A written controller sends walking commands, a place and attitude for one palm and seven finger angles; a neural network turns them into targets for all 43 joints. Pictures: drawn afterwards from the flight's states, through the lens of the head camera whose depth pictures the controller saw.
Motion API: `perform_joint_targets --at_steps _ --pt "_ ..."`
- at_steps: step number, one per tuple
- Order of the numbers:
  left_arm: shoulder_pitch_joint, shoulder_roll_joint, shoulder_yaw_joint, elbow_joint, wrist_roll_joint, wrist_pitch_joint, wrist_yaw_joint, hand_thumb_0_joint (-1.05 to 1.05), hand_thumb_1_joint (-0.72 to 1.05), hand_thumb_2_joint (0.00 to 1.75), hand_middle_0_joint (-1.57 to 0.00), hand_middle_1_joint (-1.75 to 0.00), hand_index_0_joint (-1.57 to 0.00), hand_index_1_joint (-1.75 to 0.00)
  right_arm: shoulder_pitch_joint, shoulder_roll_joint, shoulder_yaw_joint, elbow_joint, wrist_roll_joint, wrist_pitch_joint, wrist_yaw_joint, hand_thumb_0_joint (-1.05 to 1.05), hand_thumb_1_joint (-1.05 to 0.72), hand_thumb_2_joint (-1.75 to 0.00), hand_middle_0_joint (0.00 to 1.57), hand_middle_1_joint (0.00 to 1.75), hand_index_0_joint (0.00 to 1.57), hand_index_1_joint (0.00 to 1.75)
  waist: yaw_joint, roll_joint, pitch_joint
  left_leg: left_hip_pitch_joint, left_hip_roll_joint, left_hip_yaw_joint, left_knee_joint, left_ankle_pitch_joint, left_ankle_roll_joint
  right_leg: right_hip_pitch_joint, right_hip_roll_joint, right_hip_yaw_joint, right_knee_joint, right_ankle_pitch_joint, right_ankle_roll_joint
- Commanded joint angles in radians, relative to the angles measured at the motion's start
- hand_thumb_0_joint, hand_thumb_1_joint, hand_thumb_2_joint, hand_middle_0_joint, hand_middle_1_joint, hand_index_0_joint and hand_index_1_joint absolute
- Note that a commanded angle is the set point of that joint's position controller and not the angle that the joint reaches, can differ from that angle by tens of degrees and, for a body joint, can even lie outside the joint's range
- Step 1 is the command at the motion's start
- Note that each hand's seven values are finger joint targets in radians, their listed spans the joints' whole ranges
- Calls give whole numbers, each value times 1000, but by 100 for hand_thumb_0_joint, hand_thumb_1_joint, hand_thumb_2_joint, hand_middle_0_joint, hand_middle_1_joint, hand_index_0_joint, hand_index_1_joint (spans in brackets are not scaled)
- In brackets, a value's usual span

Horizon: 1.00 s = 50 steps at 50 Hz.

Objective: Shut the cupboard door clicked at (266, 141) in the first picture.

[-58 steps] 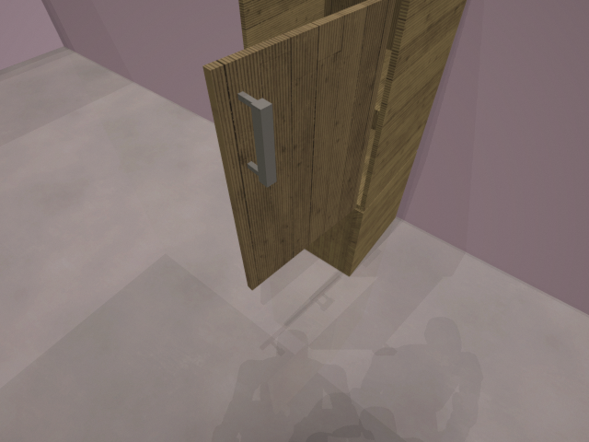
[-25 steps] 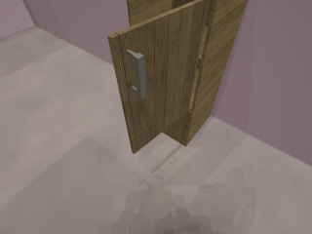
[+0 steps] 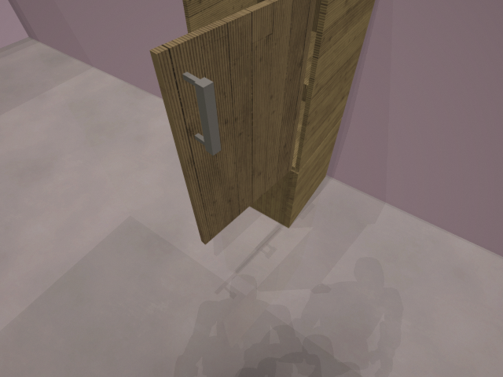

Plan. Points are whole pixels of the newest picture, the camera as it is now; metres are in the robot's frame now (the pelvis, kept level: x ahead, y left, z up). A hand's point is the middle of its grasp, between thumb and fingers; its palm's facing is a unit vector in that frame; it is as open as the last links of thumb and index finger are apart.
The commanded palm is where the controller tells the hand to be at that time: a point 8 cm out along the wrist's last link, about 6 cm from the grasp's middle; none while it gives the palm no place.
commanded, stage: walk to a spot facing it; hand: left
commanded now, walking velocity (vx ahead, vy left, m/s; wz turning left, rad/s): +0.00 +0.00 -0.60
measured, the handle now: (201, 115) +0.52 +0.13 +0.12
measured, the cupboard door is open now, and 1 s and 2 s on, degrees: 82 82 82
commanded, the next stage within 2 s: none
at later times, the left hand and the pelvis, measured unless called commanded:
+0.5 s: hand out of the picture +0.11 +0.17 -0.16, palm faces -0.21 -0.93 -0.31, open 7.3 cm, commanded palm none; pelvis -0.02 -0.02 -0.01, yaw -15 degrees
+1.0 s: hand (198, 355) +0.18 +0.12 -0.17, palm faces -0.49 -0.85 -0.19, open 7.3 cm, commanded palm none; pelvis +0.00 -0.01 +0.00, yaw -32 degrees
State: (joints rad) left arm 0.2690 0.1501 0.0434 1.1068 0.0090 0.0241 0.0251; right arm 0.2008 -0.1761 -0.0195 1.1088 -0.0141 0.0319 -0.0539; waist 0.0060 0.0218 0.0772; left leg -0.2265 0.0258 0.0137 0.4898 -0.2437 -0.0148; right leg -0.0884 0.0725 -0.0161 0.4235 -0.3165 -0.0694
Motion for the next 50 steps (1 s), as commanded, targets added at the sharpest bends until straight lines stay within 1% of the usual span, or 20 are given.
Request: perform_joint_targets --at_steps 1,6,8,10,12,17,19,20,21,23,24,28,33,36,37,38,39,40,44,50 --pt "33 174 47 -65 6 2 7 0 90 90 -20 -30 -20 -30 48 -106 -39 -63 -5 0 -14 0 -90 -90 20 30 20 30 -10 -96 -11 -17 60 16 80 80 9 -80 -236 221 -43 433 -43" --pt "-5 164 53 -107 7 7 -4 0 90 90 -20 -30 -20 -30 64 -127 -52 -92 -8 -8 -16 0 -90 -90 20 30 20 30 -27 32 -35 88 137 -35 0 173 36 -197 -153 193 58 378 -14" --pt "-29 128 49 -136 3 12 -11 0 90 90 -20 -30 -20 -30 123 -191 -63 -91 -15 -17 -20 0 -90 -90 20 30 20 30 -40 230 -64 160 336 -247 -142 299 161 -314 -33 54 322 -26 41" --pt "-73 134 58 -165 9 22 -22 0 90 90 -20 -30 -20 -30 129 -199 -62 -104 -21 -28 -21 0 -90 -90 20 30 20 30 -35 191 -49 101 415 -279 -212 299 233 -366 -67 64 624 -289 57" --pt "-82 114 59 -171 13 24 -37 0 90 90 -20 -30 -20 -30 57 -195 -61 -140 -21 -34 -18 0 -90 -90 20 30 20 30 -3 81 -43 53 380 -187 -210 224 205 -367 -103 59 626 -222 62" --pt "-48 105 54 -196 11 16 -49 0 90 90 -20 -30 -20 -30 19 -225 -75 -170 -26 -28 -5 0 -90 -90 20 30 20 30 6 136 -116 73 315 3 -85 282 129 -230 -91 -37 319 -140 74" --pt "19 135 64 -176 12 10 -48 0 90 90 -20 -30 -20 -30 -13 -227 -81 -186 -16 -18 4 0 -90 -90 20 30 20 30 47 76 -122 -14 262 73 41 168 67 -85 -80 -61 100 70 70" --pt "45 209 76 -170 20 0 -39 0 90 90 -20 -30 -20 -30 -21 -190 -80 -202 -5 -10 11 0 -90 -90 20 30 20 30 59 -105 -99 -128 177 135 202 -20 7 -22 -174 80 -51 182 38" --pt "45 327 99 -180 30 -10 -20 0 90 90 -20 -30 -20 -30 -50 -106 -63 -251 -2 -6 22 0 -90 -90 20 30 20 30 71 -419 -64 -358 29 155 470 -358 -48 4 -429 480 -151 379 -67" --pt "28 332 93 -196 16 -4 -7 0 90 90 -20 -30 -20 -30 -83 -128 -68 -269 0 8 30 0 -90 -90 20 30 20 30 64 -227 -52 -362 59 3 655 -340 -34 -98 -441 429 -124 253 -166" --pt "-27 285 90 -208 21 -5 -1 0 90 90 -20 -30 -20 -30 -122 -126 -69 -266 -3 6 28 0 -90 -90 20 30 20 30 45 -222 -43 -398 60 -21 666 -272 -32 -77 -359 425 -86 332 -148" --pt "-39 258 76 -226 19 -11 5 0 90 90 -20 -30 -20 -30 -86 -111 -64 -257 4 2 26 0 -90 -90 20 30 20 30 19 -158 -132 -304 34 3 559 -209 -50 4 -295 317 5 609 -116" --pt "-33 273 81 -230 23 -3 1 0 90 90 -20 -30 -20 -30 -92 -108 -60 -282 12 -6 19 0 -90 -90 20 30 20 30 19 -179 -117 -201 0 3 332 -211 -42 -41 -287 378 16 598 -125" --pt "-93 251 77 -248 13 7 -6 0 90 90 -20 -30 -20 -30 7 -122 -60 -255 13 -18 10 0 -90 -90 20 30 20 30 -40 -159 -117 34 -13 3 37 -31 -30 -200 -222 372 76 479 -53" --pt "-95 207 68 -261 7 10 -10 0 90 90 -20 -30 -20 -30 47 -170 -67 -243 8 -28 6 0 -90 -90 20 30 20 30 -54 -22 -142 176 91 -89 -101 24 -2 -322 -137 301 159 290 2" --pt "-66 144 56 -280 -4 12 -21 0 90 90 -20 -30 -20 -30 75 -274 -85 -248 -10 -41 2 0 -90 -90 20 30 20 30 -50 294 -174 283 371 -376 -186 193 103 -488 -4 136 380 -161 72" --pt "-114 174 57 -290 7 12 -23 0 90 90 -20 -30 -20 -30 90 -290 -86 -252 -15 -35 -6 0 -90 -90 20 30 20 30 -66 272 -151 210 476 -424 -177 369 199 -496 -28 80 612 -342 97" --pt "-116 182 64 -299 10 12 -30 0 90 90 -20 -30 -20 -30 54 -267 -78 -277 -22 -32 -8 0 -90 -90 20 30 20 30 -46 151 -117 97 462 -355 -174 359 231 -466 -70 92 727 -303 102" --pt "-109 152 64 -273 14 21 -55 0 90 90 -20 -30 -20 -30 -4 -193 -55 -293 -21 -41 -4 0 -90 -90 20 30 20 30 -4 176 -89 123 292 -75 -115 533 146 -502 -102 35 769 -144 130" --pt "-167 124 46 -302 11 15 -67 0 90 90 -20 -30 -20 -30 74 -227 -75 -261 -20 -34 6 0 -90 -90 20 30 20 30 -46 195 -122 161 299 36 -69 488 126 -360 -93 -66 403 -121 112"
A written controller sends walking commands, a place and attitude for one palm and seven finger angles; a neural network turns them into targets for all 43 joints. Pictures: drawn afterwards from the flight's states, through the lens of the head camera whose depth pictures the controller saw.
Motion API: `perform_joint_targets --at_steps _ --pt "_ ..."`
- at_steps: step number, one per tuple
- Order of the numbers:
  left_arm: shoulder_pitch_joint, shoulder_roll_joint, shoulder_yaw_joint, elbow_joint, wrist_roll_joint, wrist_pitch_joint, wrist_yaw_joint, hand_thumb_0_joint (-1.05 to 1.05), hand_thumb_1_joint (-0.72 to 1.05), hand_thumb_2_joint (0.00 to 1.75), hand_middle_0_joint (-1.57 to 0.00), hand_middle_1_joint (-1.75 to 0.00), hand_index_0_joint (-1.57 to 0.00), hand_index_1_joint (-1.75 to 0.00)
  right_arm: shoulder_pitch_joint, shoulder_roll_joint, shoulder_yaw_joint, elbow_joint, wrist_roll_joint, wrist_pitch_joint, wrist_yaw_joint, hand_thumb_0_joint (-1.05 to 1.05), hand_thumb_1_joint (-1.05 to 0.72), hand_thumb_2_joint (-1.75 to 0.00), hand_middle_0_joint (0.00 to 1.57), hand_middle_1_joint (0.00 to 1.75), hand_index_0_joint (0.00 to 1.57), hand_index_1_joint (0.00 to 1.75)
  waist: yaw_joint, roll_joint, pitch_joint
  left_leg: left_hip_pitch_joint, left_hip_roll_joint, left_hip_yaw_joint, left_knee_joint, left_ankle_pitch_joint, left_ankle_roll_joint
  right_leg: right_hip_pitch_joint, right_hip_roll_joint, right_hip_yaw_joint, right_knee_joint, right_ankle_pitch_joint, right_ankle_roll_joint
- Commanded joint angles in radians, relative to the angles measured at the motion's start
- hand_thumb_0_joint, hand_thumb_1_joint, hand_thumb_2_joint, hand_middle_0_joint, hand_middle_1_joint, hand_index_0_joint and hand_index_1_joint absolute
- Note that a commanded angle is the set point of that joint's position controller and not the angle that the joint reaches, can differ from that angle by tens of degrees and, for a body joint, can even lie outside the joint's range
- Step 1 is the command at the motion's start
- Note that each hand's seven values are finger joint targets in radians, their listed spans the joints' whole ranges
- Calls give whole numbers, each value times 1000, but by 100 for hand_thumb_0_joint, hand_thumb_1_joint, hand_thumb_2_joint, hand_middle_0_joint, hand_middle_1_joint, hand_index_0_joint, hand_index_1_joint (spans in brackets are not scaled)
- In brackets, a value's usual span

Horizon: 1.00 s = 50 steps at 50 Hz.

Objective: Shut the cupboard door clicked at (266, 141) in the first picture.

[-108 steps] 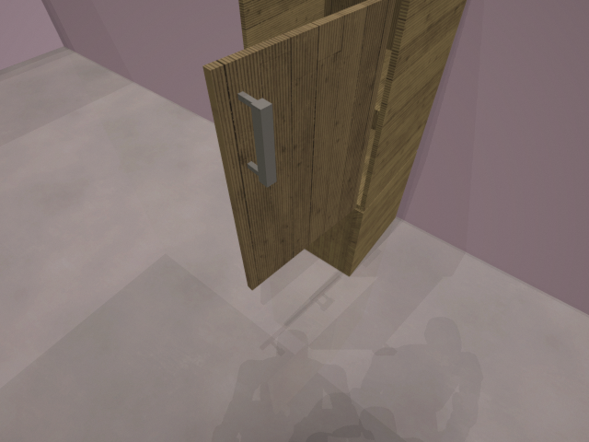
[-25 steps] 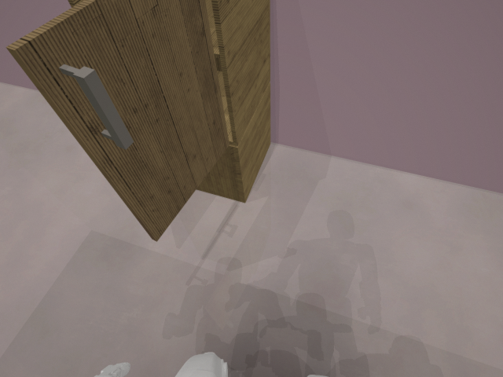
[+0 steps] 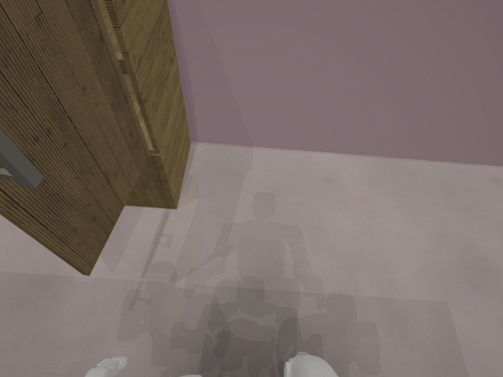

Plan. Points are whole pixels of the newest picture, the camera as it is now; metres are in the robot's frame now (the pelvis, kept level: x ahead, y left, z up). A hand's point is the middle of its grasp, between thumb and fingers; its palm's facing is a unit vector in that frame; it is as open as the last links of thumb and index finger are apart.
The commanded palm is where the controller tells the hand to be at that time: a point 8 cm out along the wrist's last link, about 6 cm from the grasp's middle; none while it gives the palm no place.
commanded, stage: walk to a spot facing it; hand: left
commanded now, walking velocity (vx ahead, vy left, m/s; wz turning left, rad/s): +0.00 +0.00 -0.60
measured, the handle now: out of the picture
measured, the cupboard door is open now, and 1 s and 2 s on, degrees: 82 82 82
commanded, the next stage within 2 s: turn to face it in 1.62 s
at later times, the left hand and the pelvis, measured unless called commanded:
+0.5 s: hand (172, 349) +0.17 +0.16 -0.19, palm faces -0.25 -0.95 -0.17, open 7.3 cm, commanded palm none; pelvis +0.07 -0.01 -0.01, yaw -18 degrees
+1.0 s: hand (297, 216) +0.46 -0.08 -0.18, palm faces -0.60 -0.77 -0.20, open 7.3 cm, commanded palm none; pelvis +0.23 -0.14 -0.03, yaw -36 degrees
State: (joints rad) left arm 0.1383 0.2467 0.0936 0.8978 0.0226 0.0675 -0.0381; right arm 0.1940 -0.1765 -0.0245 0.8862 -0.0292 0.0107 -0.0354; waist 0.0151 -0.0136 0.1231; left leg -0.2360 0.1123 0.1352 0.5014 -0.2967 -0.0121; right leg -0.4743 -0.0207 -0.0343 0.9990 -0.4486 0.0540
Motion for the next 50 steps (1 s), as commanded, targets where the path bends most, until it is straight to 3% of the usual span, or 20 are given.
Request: perform_joint_targets --at_steps 1,4,5,6,8,10,19,22,23,24,25,27,32,40,44,45,46,47,48,50 --pt "-28 28 -4 -94 -3 -32 -4 0 90 90 -20 -30 -20 -30 77 -234 -73 -39 -5 -11 -9 0 -90 -90 20 30 20 30 -52 238 -171 166 223 -81 -64 534 119 61 5 -55 -232 10 -21" --pt "64 59 4 -64 -2 -45 2 0 90 90 -20 -30 -20 -30 55 -244 -81 -42 4 -4 0 0 -90 -90 20 30 20 30 2 187 -202 98 192 -22 84 478 50 267 23 -78 -501 236 -50" --pt "142 135 18 -41 4 -55 13 0 90 90 -20 -30 -20 -30 46 -211 -77 -54 17 -3 7 0 -90 -90 20 30 20 30 42 9 -245 -51 141 33 262 321 -4 463 -89 64 -590 486 -93" --pt "205 258 48 -22 12 -66 34 0 90 90 -20 -30 -20 -30 -13 -117 -51 -112 23 0 11 0 -90 -90 20 30 20 30 80 -349 -231 -356 -32 65 530 -309 -63 582 -364 449 -623 912 -211" --pt "192 232 38 -18 -8 -56 56 0 90 90 -20 -30 -20 -30 -30 -143 -51 -103 23 24 2 0 -90 -90 20 30 20 30 68 -221 -180 -387 -1 -132 689 -309 -53 466 -358 383 -622 780 -293" --pt "98 164 25 -43 -5 -53 67 0 90 90 -20 -30 -20 -30 -44 -149 -55 -84 17 25 5 0 -90 -90 20 30 20 30 25 -241 -168 -402 2 -141 687 -195 -65 456 -239 325 -594 740 -249" --pt "98 183 31 -33 8 -74 36 0 90 90 -20 -30 -20 -30 -61 -120 -53 -89 13 -11 35 0 -90 -90 20 30 20 30 22 -148 -118 -206 -76 -76 266 -151 -54 312 -184 403 -699 117 -256" --pt "36 155 28 -40 1 -77 28 0 90 90 -20 -30 -20 -30 71 -135 -55 -50 15 -36 24 0 -90 -90 20 30 20 30 -57 -110 -129 107 -94 -64 -8 -27 -45 106 -116 370 -599 39 -197" --pt "12 95 14 -61 -4 -77 23 0 90 90 -20 -30 -20 -30 179 -198 -66 -12 9 -48 11 0 -90 -90 20 30 20 30 -109 68 -157 301 12 -176 -138 -109 -10 -54 -24 279 -450 -25 -147" --pt "10 17 -2 -91 -13 -77 11 0 90 90 -20 -30 -20 -30 291 -315 -92 9 -17 -56 4 0 -90 -90 20 30 20 30 -148 416 -194 428 322 -568 -260 -266 87 -261 125 79 -89 -179 -73" --pt "-76 58 1 -122 -1 -83 8 0 90 90 -20 -30 -20 -30 316 -315 -85 11 -14 -53 -4 0 -90 -90 20 30 20 30 -163 313 -142 341 421 -667 -323 -270 163 -313 37 94 89 -158 -71" --pt "-71 60 11 -96 16 -91 -8 0 90 90 -20 -30 -20 -30 212 -222 -59 -30 -16 -62 5 0 -90 -90 20 30 20 30 -95 128 -64 213 346 -520 -307 -92 158 -306 -37 82 225 9 -62" --pt "-34 -27 -12 -58 8 -72 -26 0 90 90 -20 -30 -20 -30 266 -139 -28 24 -2 -88 -9 0 -90 -90 20 30 20 30 -56 170 -98 315 179 -71 -191 603 35 -307 -37 -7 232 188 -45" --pt "-208 -38 -30 -100 4 -69 -33 0 90 90 -20 -30 -20 -30 346 -140 -23 88 -11 -78 -6 0 -90 -90 20 30 20 30 -78 171 -20 306 206 89 -208 717 68 -181 -11 -117 -220 254 -87" --pt "42 28 -3 -35 4 -80 -14 0 90 90 -20 -30 -20 -30 263 -210 -37 75 1 -72 -4 0 -90 -90 20 30 20 30 57 169 -142 257 232 139 104 1111 51 202 72 -153 -311 183 -165" --pt "216 68 13 15 7 -90 -9 0 90 90 -20 -30 -20 -30 203 -223 -37 54 10 -72 3 0 -90 -90 20 30 20 30 148 139 -218 138 192 167 317 1015 17 454 76 -142 -392 241 -190" --pt "328 189 42 41 10 -97 4 0 90 90 -20 -30 -20 -30 214 -159 -27 27 31 -71 16 0 -90 -90 20 30 20 30 191 -96 -317 -168 67 167 665 361 -26 749 -169 217 -484 208 -288" --pt "337 263 52 44 -13 -96 22 0 90 90 -20 -30 -20 -30 202 -107 -24 -10 39 -65 15 0 -90 -90 20 30 20 30 150 -249 -363 -413 -77 27 1000 -300 -54 790 -402 710 -661 300 -380" --pt "257 255 52 22 -26 -88 37 0 90 90 -20 -30 -20 -30 133 -133 -33 -14 30 -55 17 0 -90 -90 20 30 20 30 116 -114 -203 -483 -6 -138 1025 -220 -22 629 -402 647 -738 127 -368" --pt "96 137 9 -8 -21 -102 42 0 90 90 -20 -30 -20 -30 114 -103 -36 -1 15 -47 22 0 -90 -90 20 30 20 30 9 -15 -73 -386 66 -146 870 -43 -35 292 -296 403 -770 204 -273"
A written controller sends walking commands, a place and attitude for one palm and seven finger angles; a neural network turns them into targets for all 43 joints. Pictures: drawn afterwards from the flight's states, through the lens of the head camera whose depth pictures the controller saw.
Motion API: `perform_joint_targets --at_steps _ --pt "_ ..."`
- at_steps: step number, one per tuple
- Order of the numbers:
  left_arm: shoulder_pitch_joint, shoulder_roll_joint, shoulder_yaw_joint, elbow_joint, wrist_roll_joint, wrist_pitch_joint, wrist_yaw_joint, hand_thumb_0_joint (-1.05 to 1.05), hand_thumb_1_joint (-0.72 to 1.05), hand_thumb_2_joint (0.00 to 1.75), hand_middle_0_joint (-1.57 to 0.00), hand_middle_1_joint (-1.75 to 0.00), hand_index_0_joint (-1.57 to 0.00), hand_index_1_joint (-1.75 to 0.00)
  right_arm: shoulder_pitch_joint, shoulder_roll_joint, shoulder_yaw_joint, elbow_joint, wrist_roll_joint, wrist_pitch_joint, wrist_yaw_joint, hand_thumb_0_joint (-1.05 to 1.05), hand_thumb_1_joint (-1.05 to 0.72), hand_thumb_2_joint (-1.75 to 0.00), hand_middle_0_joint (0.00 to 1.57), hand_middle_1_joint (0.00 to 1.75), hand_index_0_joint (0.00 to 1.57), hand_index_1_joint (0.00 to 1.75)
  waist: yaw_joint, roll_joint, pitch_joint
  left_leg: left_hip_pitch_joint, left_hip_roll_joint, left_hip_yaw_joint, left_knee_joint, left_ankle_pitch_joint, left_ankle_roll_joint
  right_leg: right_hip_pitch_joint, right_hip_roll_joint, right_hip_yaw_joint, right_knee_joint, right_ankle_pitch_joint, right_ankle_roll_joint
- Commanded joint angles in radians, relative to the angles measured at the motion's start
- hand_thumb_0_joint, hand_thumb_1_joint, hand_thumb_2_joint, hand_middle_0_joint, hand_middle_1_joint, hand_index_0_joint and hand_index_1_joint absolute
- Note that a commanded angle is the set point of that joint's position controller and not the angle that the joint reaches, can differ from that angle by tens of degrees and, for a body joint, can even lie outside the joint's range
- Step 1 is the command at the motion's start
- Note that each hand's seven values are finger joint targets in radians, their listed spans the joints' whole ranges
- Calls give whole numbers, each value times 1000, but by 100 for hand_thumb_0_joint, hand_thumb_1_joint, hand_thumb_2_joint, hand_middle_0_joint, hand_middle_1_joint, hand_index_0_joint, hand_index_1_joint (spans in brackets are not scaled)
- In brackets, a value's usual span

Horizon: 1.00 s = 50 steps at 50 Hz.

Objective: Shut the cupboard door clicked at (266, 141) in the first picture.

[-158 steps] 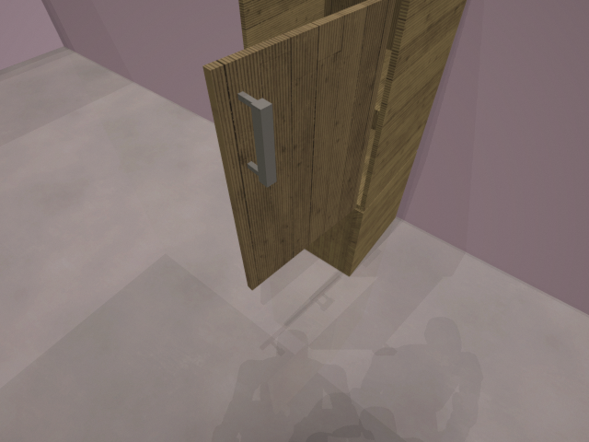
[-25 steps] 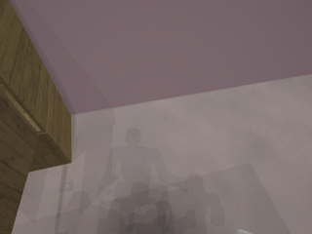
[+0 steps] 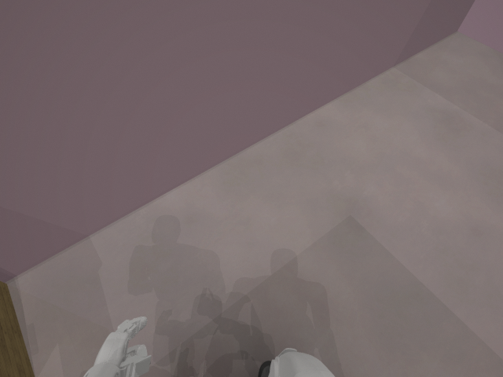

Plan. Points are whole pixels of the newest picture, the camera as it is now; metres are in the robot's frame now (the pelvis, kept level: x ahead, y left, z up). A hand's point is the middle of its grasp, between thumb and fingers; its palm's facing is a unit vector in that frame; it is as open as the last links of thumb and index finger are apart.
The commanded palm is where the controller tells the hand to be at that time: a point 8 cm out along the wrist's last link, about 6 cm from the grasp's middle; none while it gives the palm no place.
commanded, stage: walk to a spot facing it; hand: left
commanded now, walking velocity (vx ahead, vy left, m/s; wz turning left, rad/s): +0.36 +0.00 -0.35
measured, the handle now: out of the picture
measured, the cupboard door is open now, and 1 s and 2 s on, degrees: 82 82 82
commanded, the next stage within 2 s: turn to face it in 0.62 s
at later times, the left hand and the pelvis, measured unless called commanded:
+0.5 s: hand (153, 321) +0.22 +0.19 -0.16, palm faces -0.07 -0.98 -0.18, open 7.3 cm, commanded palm none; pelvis +0.28 +0.01 +0.01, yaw -11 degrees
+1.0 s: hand (235, 142) +0.66 +0.05 -0.13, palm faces -0.33 -0.92 -0.20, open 7.3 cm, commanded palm none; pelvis +0.46 -0.06 +0.02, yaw -15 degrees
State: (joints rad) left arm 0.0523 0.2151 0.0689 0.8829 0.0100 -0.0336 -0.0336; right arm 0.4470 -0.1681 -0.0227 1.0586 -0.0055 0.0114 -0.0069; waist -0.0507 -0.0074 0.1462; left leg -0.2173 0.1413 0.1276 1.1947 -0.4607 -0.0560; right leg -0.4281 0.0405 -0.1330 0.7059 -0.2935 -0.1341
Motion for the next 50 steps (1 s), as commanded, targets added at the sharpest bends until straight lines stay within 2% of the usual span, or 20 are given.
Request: perform_joint_targets --at_steps 1,4,12,17,19,21,22,23,24,25,27,30,34,39,42,43,44,45,46,50 --pt "141 138 19 -2 -6 -10 37 0 90 90 -20 -30 -20 -30 -120 -107 -36 -151 -15 -33 -6 0 -90 -90 20 30 20 30 40 -20 -75 -334 43 -138 114 150 4 142 -317 413 -498 77 -55" --pt "144 111 16 14 6 -32 34 0 90 90 -20 -30 -20 -30 -45 -86 -36 -116 -24 -13 1 0 -90 -90 20 30 20 30 -3 -65 -138 -291 22 -116 -35 200 -6 153 -235 294 -505 158 -29" --pt "346 86 16 114 3 -57 37 0 90 90 -20 -30 -20 -30 -330 -85 -38 -197 -16 -38 13 0 -90 -90 20 30 20 30 84 -84 -166 -513 -29 -94 -266 262 -12 533 -216 321 -399 682 -13" --pt "413 85 4 148 9 -54 54 0 90 90 -20 -30 -20 -30 -475 -79 -33 -231 -13 -50 24 0 -90 -90 20 30 20 30 107 -111 -105 -463 -71 -54 -433 221 13 579 -241 349 -360 855 -26" --pt "389 110 7 143 8 -55 55 0 90 90 -20 -30 -20 -30 -444 -79 -33 -219 -15 -58 22 0 -90 -90 20 30 20 30 71 -114 -109 -300 -136 2 -543 196 37 521 -228 320 -291 1036 -17" --pt "342 127 14 136 1 -59 57 0 90 90 -20 -30 -20 -30 -207 -124 -47 -144 -22 -66 2 0 -90 -90 20 30 20 30 -43 -102 -210 62 -161 11 -679 334 73 375 -186 281 -84 1034 30" --pt "335 110 13 123 -7 -60 52 0 90 90 -20 -30 -20 -30 -56 -199 -66 -102 -30 -71 -6 0 -90 -90 20 30 20 30 -98 -5 -309 361 -22 -135 -669 455 121 153 -125 263 123 741 62" --pt "382 50 4 101 -25 -61 39 0 90 90 -20 -30 -20 -30 58 -295 -88 -86 -46 -78 -14 0 -90 -90 20 30 20 30 -110 236 -447 579 318 -536 -706 611 276 -93 15 144 534 14 102" --pt "331 70 6 83 -17 -64 42 0 90 90 -20 -30 -20 -30 34 -283 -76 -98 -29 -66 -19 0 -90 -90 20 30 20 30 -86 190 -418 493 409 -637 -822 666 335 -154 -9 194 731 -232 89" --pt "289 76 12 71 -1 -55 42 0 90 90 -20 -30 -20 -30 -61 -250 -65 -123 -23 -65 -14 0 -90 -90 20 30 20 30 -42 96 -264 293 385 -540 -874 465 324 -198 -74 199 751 -195 94" --pt "233 37 16 74 18 -26 16 0 90 90 -20 -30 -20 -30 -165 -134 -34 -134 -23 -86 -22 0 -90 -90 20 30 20 30 21 146 -65 24 285 -354 -945 386 207 -210 -135 188 718 -43 121" --pt "277 -30 9 84 20 20 1 0 90 90 -20 -30 -20 -30 -129 -107 -22 -102 -21 -104 -33 0 -90 -90 20 30 20 30 64 114 -104 37 194 -93 -919 755 150 -186 -135 144 602 22 147" --pt "225 -47 16 54 19 44 -6 0 90 90 -20 -30 -20 -30 -127 -120 -38 -105 -20 -86 -31 0 -90 -90 20 30 20 30 74 134 -140 48 147 62 -892 815 141 -160 -133 81 374 125 157" --pt "119 -40 -8 37 19 25 7 0 90 90 -20 -30 -20 -30 -49 -137 -27 -56 -30 -66 -26 0 -90 -90 20 30 20 30 29 135 -121 86 141 50 -821 931 151 -24 -82 17 44 178 126" --pt "211 0 -20 74 19 0 26 0 90 90 -20 -30 -20 -30 -28 -135 -15 -25 -17 -57 -23 0 -90 -90 20 30 20 30 78 107 -203 91 109 13 -675 1007 110 241 -46 0 -163 253 110" --pt "279 49 -11 99 21 -12 35 0 90 90 -20 -30 -20 -30 -32 -119 -9 -24 -8 -58 -22 0 -90 -90 20 30 20 30 116 66 -246 -11 69 22 -571 886 72 424 -117 61 -181 542 97" --pt "359 140 5 125 22 -26 50 0 90 90 -20 -30 -20 -30 -1 -86 -7 -28 5 -56 -18 0 -90 -90 20 30 20 30 138 -105 -348 -191 -40 48 -356 490 27 636 -351 287 -155 934 1" --pt "376 197 7 137 3 -26 51 0 90 90 -20 -30 -20 -30 36 -87 -9 -38 18 -35 -25 0 -90 -90 20 30 20 30 121 -178 -433 -206 -92 -26 -143 -205 3 661 -554 371 -223 1084 -130" --pt "304 180 -2 112 2 -19 59 0 90 90 -20 -30 -20 -30 -10 -79 -7 -46 16 -18 -27 0 -90 -90 20 30 20 30 114 -165 -353 -217 -58 -105 -83 -246 10 509 -540 328 -280 907 -139" --pt "116 106 -7 63 5 6 74 0 90 90 -20 -30 -20 -30 -42 -49 -16 -33 2 23 -9 0 -90 -90 20 30 20 30 36 -151 -200 -237 -33 -96 -39 -66 1 262 -426 104 -353 632 -22"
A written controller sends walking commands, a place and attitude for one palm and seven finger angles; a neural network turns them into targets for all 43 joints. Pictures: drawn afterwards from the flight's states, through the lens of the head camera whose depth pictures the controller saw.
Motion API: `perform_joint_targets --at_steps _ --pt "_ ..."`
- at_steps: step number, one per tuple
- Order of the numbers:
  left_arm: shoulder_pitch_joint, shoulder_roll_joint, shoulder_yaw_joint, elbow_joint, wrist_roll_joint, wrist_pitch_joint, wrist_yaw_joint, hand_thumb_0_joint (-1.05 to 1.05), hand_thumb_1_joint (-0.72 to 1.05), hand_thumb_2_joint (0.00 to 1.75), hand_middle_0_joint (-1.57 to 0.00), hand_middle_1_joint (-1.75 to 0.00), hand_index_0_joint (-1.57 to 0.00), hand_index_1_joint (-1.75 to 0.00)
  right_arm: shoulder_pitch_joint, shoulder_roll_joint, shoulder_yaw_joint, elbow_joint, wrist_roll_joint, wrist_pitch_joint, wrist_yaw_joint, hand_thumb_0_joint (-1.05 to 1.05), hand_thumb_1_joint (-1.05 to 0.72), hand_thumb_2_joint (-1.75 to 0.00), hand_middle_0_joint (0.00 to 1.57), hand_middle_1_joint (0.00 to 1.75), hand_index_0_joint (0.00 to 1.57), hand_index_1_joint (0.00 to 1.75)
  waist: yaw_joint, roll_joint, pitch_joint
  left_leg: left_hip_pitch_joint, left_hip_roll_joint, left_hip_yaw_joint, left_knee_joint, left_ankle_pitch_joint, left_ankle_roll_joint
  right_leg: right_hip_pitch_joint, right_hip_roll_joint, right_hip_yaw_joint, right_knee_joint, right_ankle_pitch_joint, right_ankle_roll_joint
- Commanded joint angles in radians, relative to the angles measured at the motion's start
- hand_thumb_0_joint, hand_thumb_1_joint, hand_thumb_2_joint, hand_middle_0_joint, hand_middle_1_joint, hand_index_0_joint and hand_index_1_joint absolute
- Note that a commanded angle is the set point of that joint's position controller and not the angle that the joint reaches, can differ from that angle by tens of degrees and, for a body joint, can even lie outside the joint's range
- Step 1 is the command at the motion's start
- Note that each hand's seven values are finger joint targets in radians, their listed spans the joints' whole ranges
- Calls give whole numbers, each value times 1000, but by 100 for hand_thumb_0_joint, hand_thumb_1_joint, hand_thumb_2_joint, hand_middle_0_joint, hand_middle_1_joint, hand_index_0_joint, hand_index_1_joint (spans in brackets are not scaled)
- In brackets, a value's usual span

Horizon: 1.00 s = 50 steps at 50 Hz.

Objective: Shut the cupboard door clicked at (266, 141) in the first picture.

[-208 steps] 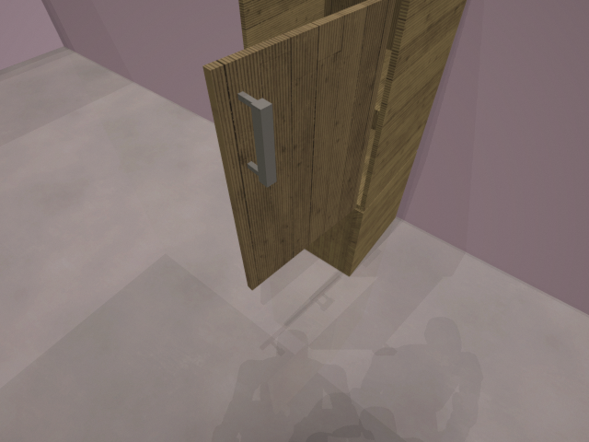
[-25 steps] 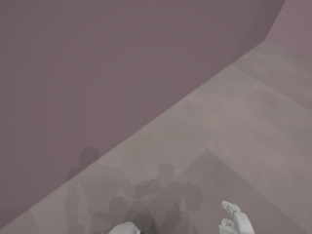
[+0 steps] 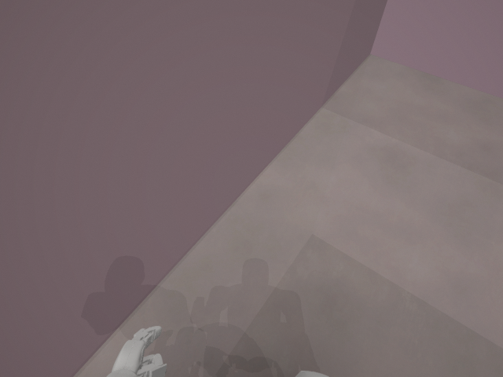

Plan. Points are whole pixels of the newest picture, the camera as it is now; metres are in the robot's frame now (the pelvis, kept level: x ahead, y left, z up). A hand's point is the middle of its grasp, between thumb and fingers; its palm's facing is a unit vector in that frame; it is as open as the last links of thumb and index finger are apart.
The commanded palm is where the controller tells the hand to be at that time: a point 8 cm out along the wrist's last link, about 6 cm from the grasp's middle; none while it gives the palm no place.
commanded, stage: turn to face it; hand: left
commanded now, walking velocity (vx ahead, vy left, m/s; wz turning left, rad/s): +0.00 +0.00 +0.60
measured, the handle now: out of the picture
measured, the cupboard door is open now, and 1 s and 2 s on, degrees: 82 82 82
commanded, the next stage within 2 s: none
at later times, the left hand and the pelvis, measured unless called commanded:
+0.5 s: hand out of the picture +0.09 +0.24 -0.15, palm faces +0.30 -0.91 -0.28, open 7.3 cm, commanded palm none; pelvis +0.06 +0.01 +0.01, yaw +16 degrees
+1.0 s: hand out of the picture +0.01 +0.13 -0.16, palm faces +0.62 -0.74 -0.26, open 7.3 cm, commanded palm none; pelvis +0.10 -0.05 +0.00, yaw +37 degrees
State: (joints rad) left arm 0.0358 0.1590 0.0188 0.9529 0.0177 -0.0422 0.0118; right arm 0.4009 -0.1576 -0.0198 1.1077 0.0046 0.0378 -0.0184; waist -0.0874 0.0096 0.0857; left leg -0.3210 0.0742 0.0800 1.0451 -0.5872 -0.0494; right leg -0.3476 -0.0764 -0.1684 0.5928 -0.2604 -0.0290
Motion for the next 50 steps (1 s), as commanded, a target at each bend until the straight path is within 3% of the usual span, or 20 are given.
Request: perform_joint_targets --at_steps 1,8,10,11,12,13,14,17,19,24,28,29,30,31,32,34,36,45,47,50 --pt "107 161 44 -20 -1 16 27 0 90 90 -20 -30 -20 -30 20 -51 -19 -82 -9 2 8 0 -90 -90 20 30 20 30 54 -162 -139 -102 35 -33 55 81 -8 143 -298 95 -242 527 -107" --pt "110 170 78 -27 6 23 21 0 90 90 -20 -30 -20 -30 -37 -41 -35 -130 -18 -2 30 0 -90 -90 20 30 20 30 56 -192 -113 -54 8 53 -328 233 -5 153 -281 -19 -133 315 -47" --pt "119 153 83 -43 -3 31 16 0 90 90 -20 -30 -20 -30 3 -88 -50 -130 -27 -11 33 0 -90 -90 20 30 20 30 28 -40 -129 107 8 32 -525 443 9 64 -251 -53 18 171 5" --pt "137 103 78 -66 -11 42 11 0 90 90 -20 -30 -20 -30 37 -187 -70 -138 -36 -22 27 0 -90 -90 20 30 20 30 15 267 -141 163 196 -279 -647 684 105 -91 -126 -87 228 -147 79" --pt "85 71 59 -105 -11 51 11 0 90 90 -20 -30 -20 -30 69 -257 -89 -142 -40 -23 14 0 -90 -90 20 30 20 30 -17 396 -156 201 366 -499 -702 923 235 -230 -30 4 468 -455 109" --pt "36 89 63 -132 -3 56 11 0 90 90 -20 -30 -20 -30 75 -272 -95 -139 -43 -20 5 0 -90 -90 20 30 20 30 -25 246 -180 173 383 -481 -715 760 277 -225 -34 116 593 -390 86" --pt "15 84 67 -126 4 58 8 0 90 90 -20 -30 -20 -30 20 -250 -93 -154 -40 -27 0 0 -90 -90 20 30 20 30 1 193 -144 136 323 -465 -736 645 250 -275 -39 133 635 -299 87" --pt "58 95 71 -85 5 59 -1 0 90 90 -20 -30 -20 -30 -86 -205 -76 -184 -33 -41 -10 0 -90 -90 20 30 20 30 51 193 -136 157 214 -306 -692 750 180 -297 -37 170 646 -122 110" --pt "87 102 67 -76 -1 58 -1 0 90 90 -20 -30 -20 -30 -103 -220 -79 -191 -33 -42 -10 0 -90 -90 20 30 20 30 60 142 -171 203 191 -269 -662 842 187 -260 -16 165 552 -137 119" --pt "79 110 57 -95 -7 62 1 0 90 90 -20 -30 -20 -30 -137 -263 -96 -206 -37 -23 3 0 -90 -90 20 30 20 30 50 133 -161 151 178 -306 -663 716 200 -116 30 139 270 -179 112" --pt "229 147 67 -67 -8 46 5 0 90 90 -20 -30 -20 -30 -256 -265 -103 -246 -26 -4 13 0 -90 -90 20 30 20 30 121 129 -155 -43 102 -302 -572 538 137 184 53 106 -104 24 97" --pt "261 213 79 -65 4 34 12 0 90 90 -20 -30 -20 -30 -255 -214 -96 -261 -16 -2 18 0 -90 -90 20 30 20 30 138 -61 -157 -174 1 -225 -447 334 73 303 -88 236 -267 15 66" --pt "269 317 98 -73 18 30 21 0 90 90 -20 -30 -20 -30 -255 -143 -85 -287 -14 -1 24 0 -90 -90 20 30 20 30 149 -388 -135 -323 -152 -69 -147 -9 -3 319 -378 561 -361 79 -50" --pt "250 312 84 -83 5 32 25 0 90 90 -20 -30 -20 -30 -266 -200 -93 -281 -21 6 27 0 -90 -90 20 30 20 30 140 -332 -121 -291 -92 -137 72 -45 14 184 -436 550 -352 115 -112" --pt "181 258 77 -99 4 32 30 0 90 90 -20 -30 -20 -30 -252 -191 -99 -275 -22 13 32 0 -90 -90 20 30 20 30 97 -234 -96 -278 -66 -160 150 32 17 131 -391 450 -343 95 -116" --pt "125 197 59 -110 0 29 26 0 90 90 -20 -30 -20 -30 -251 -177 -90 -232 -25 26 40 0 -90 -90 20 30 20 30 59 -223 -66 -279 -36 -112 229 152 -11 138 -264 270 -271 298 -70" --pt "162 174 52 -108 -1 20 24 0 90 90 -20 -30 -20 -30 -259 -148 -81 -231 -22 28 45 0 -90 -90 20 30 20 30 66 -201 -90 -275 -43 -81 187 198 -24 202 -226 160 -235 475 -47" --pt "308 208 75 -63 11 19 27 0 90 90 -20 -30 -20 -30 -385 -110 -52 -262 -16 18 48 0 -90 -90 20 30 20 30 140 -193 -131 -187 -44 21 -219 138 -14 403 -294 72 -141 739 -72" --pt "301 220 81 -56 15 21 25 0 90 90 -20 -30 -20 -30 -381 -108 -52 -270 -13 13 48 0 -90 -90 20 30 20 30 141 -224 -136 -132 -47 35 -305 131 1 387 -311 62 -116 729 -75" --pt "262 240 90 -62 7 21 18 0 90 90 -20 -30 -20 -30 -300 -136 -57 -258 -17 2 44 0 -90 -90 20 30 20 30 83 -189 -158 52 -72 66 -500 270 29 296 -301 -3 -1 717 -31"
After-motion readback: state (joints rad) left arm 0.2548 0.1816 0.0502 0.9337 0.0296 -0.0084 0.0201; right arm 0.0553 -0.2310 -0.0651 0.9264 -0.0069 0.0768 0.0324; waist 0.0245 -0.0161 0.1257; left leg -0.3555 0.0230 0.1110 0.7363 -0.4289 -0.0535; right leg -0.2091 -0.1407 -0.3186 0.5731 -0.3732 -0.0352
